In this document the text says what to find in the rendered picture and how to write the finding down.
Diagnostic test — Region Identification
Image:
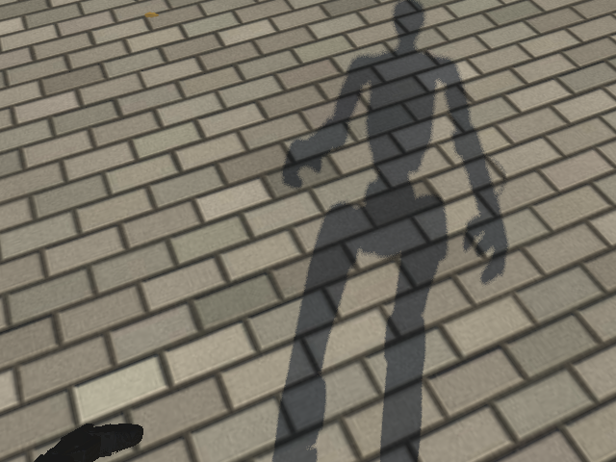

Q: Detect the left robot hand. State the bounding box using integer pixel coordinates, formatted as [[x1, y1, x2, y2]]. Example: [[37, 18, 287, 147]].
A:
[[34, 423, 143, 462]]

